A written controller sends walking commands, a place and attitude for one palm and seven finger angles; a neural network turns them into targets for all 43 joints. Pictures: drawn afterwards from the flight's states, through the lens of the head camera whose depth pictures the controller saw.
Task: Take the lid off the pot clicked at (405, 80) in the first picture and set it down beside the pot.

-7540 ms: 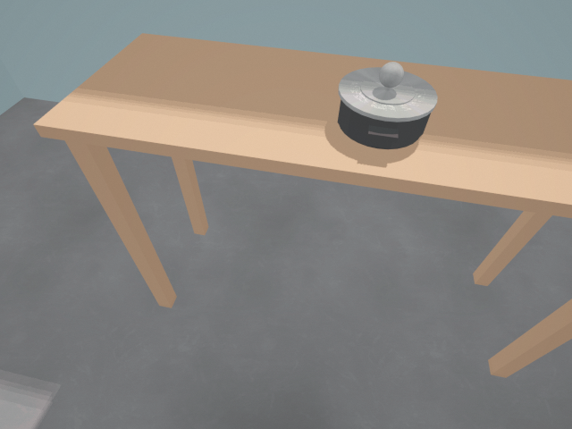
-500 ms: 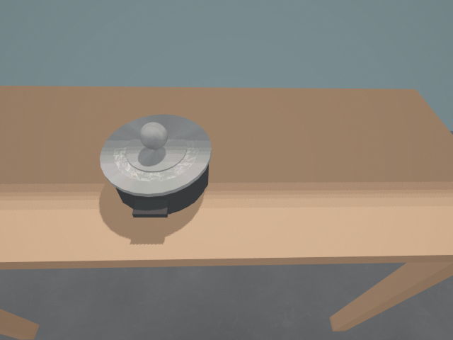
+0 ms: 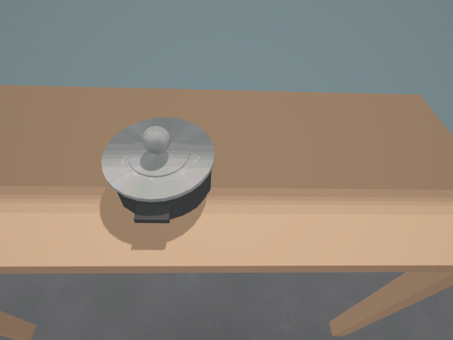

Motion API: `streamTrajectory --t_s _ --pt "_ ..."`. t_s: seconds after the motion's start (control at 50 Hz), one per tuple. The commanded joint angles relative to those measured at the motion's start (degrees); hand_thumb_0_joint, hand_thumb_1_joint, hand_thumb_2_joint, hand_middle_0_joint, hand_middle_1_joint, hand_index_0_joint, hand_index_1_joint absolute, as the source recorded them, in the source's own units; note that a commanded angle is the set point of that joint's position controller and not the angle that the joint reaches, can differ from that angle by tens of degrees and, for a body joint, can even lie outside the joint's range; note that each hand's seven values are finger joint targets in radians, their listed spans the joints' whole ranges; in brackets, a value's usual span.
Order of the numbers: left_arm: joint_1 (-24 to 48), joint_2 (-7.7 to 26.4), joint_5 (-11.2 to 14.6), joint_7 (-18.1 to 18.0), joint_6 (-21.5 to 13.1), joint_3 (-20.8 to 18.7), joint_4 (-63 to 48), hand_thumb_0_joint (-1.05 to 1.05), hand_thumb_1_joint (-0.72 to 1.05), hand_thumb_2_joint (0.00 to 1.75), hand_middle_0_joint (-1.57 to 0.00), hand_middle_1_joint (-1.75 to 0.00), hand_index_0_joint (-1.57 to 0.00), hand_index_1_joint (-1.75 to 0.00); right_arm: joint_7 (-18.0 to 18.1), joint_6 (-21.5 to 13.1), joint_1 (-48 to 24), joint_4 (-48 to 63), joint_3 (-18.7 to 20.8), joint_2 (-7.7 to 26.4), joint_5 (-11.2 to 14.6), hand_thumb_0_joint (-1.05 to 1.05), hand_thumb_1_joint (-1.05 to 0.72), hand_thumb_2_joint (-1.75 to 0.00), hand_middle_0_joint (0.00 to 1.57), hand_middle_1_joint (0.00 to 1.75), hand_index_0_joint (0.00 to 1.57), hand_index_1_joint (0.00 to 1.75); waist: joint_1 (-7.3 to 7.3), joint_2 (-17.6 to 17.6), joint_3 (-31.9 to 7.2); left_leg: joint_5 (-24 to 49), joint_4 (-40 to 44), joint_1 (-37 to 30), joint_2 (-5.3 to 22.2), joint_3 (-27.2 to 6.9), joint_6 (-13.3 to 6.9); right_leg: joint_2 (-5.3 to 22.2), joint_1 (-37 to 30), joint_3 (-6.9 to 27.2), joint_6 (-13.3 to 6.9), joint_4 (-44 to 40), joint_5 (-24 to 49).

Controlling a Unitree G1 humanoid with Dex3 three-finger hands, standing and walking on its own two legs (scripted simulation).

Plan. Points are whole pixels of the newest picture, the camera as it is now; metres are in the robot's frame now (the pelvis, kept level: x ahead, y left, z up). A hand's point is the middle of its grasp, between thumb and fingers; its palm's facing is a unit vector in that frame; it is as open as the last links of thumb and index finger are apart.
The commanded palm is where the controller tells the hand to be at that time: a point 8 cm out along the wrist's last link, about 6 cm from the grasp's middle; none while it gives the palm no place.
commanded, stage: look again from close up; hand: left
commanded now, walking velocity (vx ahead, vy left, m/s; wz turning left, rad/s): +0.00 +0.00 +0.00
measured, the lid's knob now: (156, 139) +0.38 +0.14 +0.16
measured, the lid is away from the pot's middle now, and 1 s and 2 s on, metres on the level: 0.00 0.00 0.00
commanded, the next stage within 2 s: shuffle to correct the standing spot in 0.10 s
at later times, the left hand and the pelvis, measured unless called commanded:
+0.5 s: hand out of the picture -0.05 +0.16 -0.18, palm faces +0.06 -0.98 -0.17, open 7.3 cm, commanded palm none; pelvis -0.03 +0.01 +0.00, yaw +1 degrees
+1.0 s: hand out of the picture -0.11 +0.16 -0.19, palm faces +0.06 -0.98 -0.19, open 7.4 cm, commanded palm none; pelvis -0.10 -0.02 -0.01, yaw +3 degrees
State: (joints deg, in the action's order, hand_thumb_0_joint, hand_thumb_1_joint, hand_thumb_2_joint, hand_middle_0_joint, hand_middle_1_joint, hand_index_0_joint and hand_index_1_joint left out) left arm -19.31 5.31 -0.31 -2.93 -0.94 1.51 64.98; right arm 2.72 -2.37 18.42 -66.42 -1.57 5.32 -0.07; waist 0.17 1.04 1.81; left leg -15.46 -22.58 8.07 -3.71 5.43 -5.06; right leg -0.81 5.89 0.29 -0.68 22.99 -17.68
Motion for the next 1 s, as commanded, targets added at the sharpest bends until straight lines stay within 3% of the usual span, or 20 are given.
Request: streamTrajectory --t_s 0.0,0.18,0.24,0.3,0.34,0.42,0.46,0.52,0.54,0.72,0.74,0.78,0.8,0.82,0.84,0.86,0.88,0.9,0.94,0.98 --pt "-6.97 3.62 0.10 -0.39 -0.44 -0.37 -0.18 0.00 0.90 0.90 -0.20 -0.30 -0.20 -0.30 0.60 -0.60 6.52 0.25 0.64 4.79 -0.22 0.00 -0.90 -0.90 0.20 0.30 0.20 0.30 -0.17 -1.18 2.99 20.73 2.90 -2.43 10.67 -9.74 0.81 7.25 4.81 5.53 -2.15 -2.53 15.08" --pt "-7.69 3.42 0.16 -0.43 -0.50 -0.27 0.05 0.00 0.90 0.90 -0.20 -0.30 -0.20 -0.30 0.62 -0.63 6.62 0.10 0.68 4.73 -0.18 0.00 -0.90 -0.90 0.20 0.30 0.20 0.30 -0.26 -0.31 2.96 20.40 2.85 -2.49 10.70 -10.01 0.66 7.44 4.77 5.52 -2.09 -2.73 15.09" --pt "-7.57 4.59 0.23 -0.60 -0.23 -0.63 -0.71 0.00 0.90 0.90 -0.20 -0.30 -0.20 -0.30 0.61 -0.59 5.52 0.86 0.72 4.75 0.13 0.00 -0.90 -0.90 0.20 0.30 0.20 0.30 -0.69 -0.63 3.31 27.48 2.35 -1.54 11.07 -11.04 0.72 7.73 4.46 5.12 -1.75 -1.62 17.36" --pt "-7.01 5.49 0.26 -1.01 0.46 -1.31 -2.05 0.00 0.90 0.90 -0.20 -0.30 -0.20 -0.30 0.67 -0.28 4.64 2.25 1.34 5.75 0.32 0.00 -0.90 -0.90 0.20 0.30 0.20 0.30 -0.73 -2.98 1.01 34.40 1.43 -2.59 11.81 -11.99 0.79 8.02 5.14 4.41 -1.10 0.87 16.06" --pt "-6.86 5.73 0.22 -1.08 0.75 -1.50 -2.67 0.00 0.90 0.90 -0.20 -0.30 -0.20 -0.30 0.69 -0.09 4.00 3.01 1.63 5.99 0.40 0.00 -0.90 -0.90 0.20 0.30 0.20 0.30 -0.95 -1.39 0.36 35.37 1.11 -3.02 12.43 -12.56 0.37 7.65 5.65 4.09 -0.88 1.23 14.21" --pt "-6.23 6.11 0.00 -1.17 1.39 -2.00 -3.84 0.00 0.90 0.90 -0.20 -0.30 -0.20 -0.30 0.63 0.64 2.89 4.45 2.36 7.05 0.25 0.00 -0.90 -0.90 0.20 0.30 0.20 0.30 -0.95 -2.55 -1.04 35.72 0.70 -3.63 13.70 -13.57 -0.42 6.88 7.56 3.81 -0.24 3.04 9.80" --pt "-6.01 6.13 -0.18 -1.09 1.70 -2.07 -4.43 0.00 0.90 0.90 -0.20 -0.30 -0.20 -0.30 0.46 1.08 1.63 5.36 2.75 7.90 0.12 0.00 -0.90 -0.90 0.20 0.30 0.20 0.30 -1.14 -0.43 -0.45 31.46 0.27 -1.92 14.04 -13.67 -0.83 6.59 8.13 3.99 -0.28 3.46 9.26" --pt "-5.34 6.72 -0.39 -0.95 2.20 -2.42 -5.21 0.00 0.90 0.90 -0.20 -0.30 -0.20 -0.30 0.22 1.80 0.26 6.48 3.08 8.28 -0.08 0.00 -0.90 -0.90 0.20 0.30 0.20 0.30 -1.00 -3.18 0.23 23.92 1.03 1.37 14.66 -14.22 -1.14 5.87 9.02 3.75 -0.34 5.18 6.14" --pt "-5.10 7.02 -0.47 -0.86 2.31 -2.44 -5.49 0.00 0.90 0.90 -0.20 -0.30 -0.20 -0.30 0.11 1.92 -0.37 7.01 3.27 8.36 -0.06 0.00 -0.90 -0.90 0.20 0.30 0.20 0.30 -1.18 -0.98 0.37 21.81 1.05 2.78 15.07 -14.64 -1.53 5.53 8.47 3.44 -0.41 5.60 5.39" --pt "-5.33 8.93 -1.14 -0.31 3.36 -2.90 -7.65 0.00 0.90 0.90 -0.20 -0.30 -0.20 -0.30 -1.18 3.63 -6.35 11.99 4.67 11.18 -0.50 0.00 -0.90 -0.90 0.20 0.30 0.20 0.30 -1.64 -4.76 2.02 -3.68 2.49 16.17 16.30 -15.98 -1.74 4.06 9.04 3.33 -1.19 11.78 0.92" --pt "-5.33 9.35 -1.19 -0.24 3.35 -2.92 -7.91 0.00 0.90 0.90 -0.20 -0.30 -0.20 -0.30 -1.29 3.69 -6.63 12.63 4.84 11.24 -0.46 0.00 -0.90 -0.90 0.20 0.30 0.20 0.30 -1.86 -2.71 1.89 -4.87 2.27 17.86 16.31 -16.57 -1.81 3.93 7.87 3.30 -1.35 11.73 0.92" --pt "-5.26 9.83 -1.35 -0.21 3.25 -2.86 -8.83 0.00 0.90 0.90 -0.20 -0.30 -0.20 -0.30 -1.54 4.12 -6.85 13.66 5.23 11.33 -0.45 0.00 -0.90 -0.90 0.20 0.30 0.20 0.30 -1.50 -0.78 1.41 -8.55 -1.55 17.38 13.33 -14.64 -0.22 5.59 10.28 5.75 -2.32 8.23 2.54" --pt "-4.55 10.33 -1.42 -0.16 3.01 -2.76 -9.50 0.00 0.90 0.90 -0.20 -0.30 -0.20 -0.30 -1.66 4.39 -5.80 13.75 5.29 10.41 -0.41 0.00 -0.90 -0.90 0.20 0.30 0.20 0.30 -0.90 2.19 1.44 -12.63 -5.55 16.45 9.88 -11.93 1.12 7.77 13.17 9.53 -3.62 3.75 -0.94" --pt "-3.57 11.41 -1.46 -0.06 2.67 -2.67 -10.36 0.00 0.90 0.90 -0.20 -0.30 -0.20 -0.30 -1.77 4.61 -3.53 13.44 5.26 9.16 -0.46 0.00 -0.90 -0.90 0.20 0.30 0.20 0.30 -0.02 5.51 0.55 -14.01 -12.14 14.11 5.51 -8.15 2.84 11.25 17.09 15.19 -5.99 -2.40 -10.06" --pt "-2.01 12.87 -1.36 -0.12 2.36 -2.85 -11.30 0.00 0.90 0.90 -0.20 -0.30 -0.20 -0.30 -1.73 4.97 -1.17 12.74 5.53 7.73 -0.28 0.00 -0.90 -0.90 0.20 0.30 0.20 0.30 0.90 9.29 -1.63 -10.37 -23.48 7.46 2.64 -4.43 4.29 15.85 22.95 19.73 -9.18 -9.83 -19.44" --pt "1.29 14.14 -1.15 -0.30 2.13 -3.08 -12.12 0.00 0.90 0.90 -0.20 -0.30 -0.20 -0.30 -1.79 4.92 0.35 11.52 5.38 6.70 -0.36 0.00 -0.90 -0.90 0.20 0.30 0.20 0.30 2.08 8.41 -2.15 -7.51 -31.06 4.05 2.04 -4.16 4.86 18.53 27.73 22.06 -10.67 -13.87 -22.97" --pt "3.41 14.19 -1.04 -0.29 1.61 -3.01 -12.14 0.00 0.90 0.90 -0.20 -0.30 -0.20 -0.30 -1.83 4.60 1.25 10.32 4.84 5.91 -0.44 0.00 -0.90 -0.90 0.20 0.30 0.20 0.30 2.96 6.02 -1.44 -7.46 -32.26 3.82 3.09 -5.52 4.82 17.91 28.51 20.81 -10.40 -14.34 -21.96" --pt "3.79 13.72 -1.16 -0.05 1.15 -2.82 -11.81 0.00 0.90 0.90 -0.20 -0.30 -0.20 -0.30 -2.03 4.05 2.07 9.67 4.31 5.22 -0.51 0.00 -0.90 -0.90 0.20 0.30 0.20 0.30 3.14 4.02 0.59 -8.13 -29.07 4.97 3.86 -5.55 4.78 16.25 27.17 17.80 -9.48 -13.02 -19.40" --pt "1.84 13.09 -1.04 0.23 0.70 -2.70 -10.50 0.00 0.90 0.90 -0.20 -0.30 -0.20 -0.30 -2.16 3.26 3.01 8.32 3.49 3.95 -0.39 0.00 -0.90 -0.90 0.20 0.30 0.20 0.30 1.94 3.88 3.79 -7.06 -15.56 4.45 4.78 -4.56 4.50 13.61 23.90 14.01 -7.66 -10.78 -17.12" --pt "0.26 11.76 -0.86 0.42 0.73 -2.54 -9.87 0.00 0.90 0.90 -0.20 -0.30 -0.20 -0.30 -1.86 2.50 4.52 7.23 2.57 4.37 -0.58 0.00 -0.90 -0.90 0.20 0.30 0.20 0.30 0.45 -1.63 7.40 -4.79 -1.39 5.13 6.44 -6.93 3.10 9.01 20.82 10.93 -4.59 -6.45 -13.32"
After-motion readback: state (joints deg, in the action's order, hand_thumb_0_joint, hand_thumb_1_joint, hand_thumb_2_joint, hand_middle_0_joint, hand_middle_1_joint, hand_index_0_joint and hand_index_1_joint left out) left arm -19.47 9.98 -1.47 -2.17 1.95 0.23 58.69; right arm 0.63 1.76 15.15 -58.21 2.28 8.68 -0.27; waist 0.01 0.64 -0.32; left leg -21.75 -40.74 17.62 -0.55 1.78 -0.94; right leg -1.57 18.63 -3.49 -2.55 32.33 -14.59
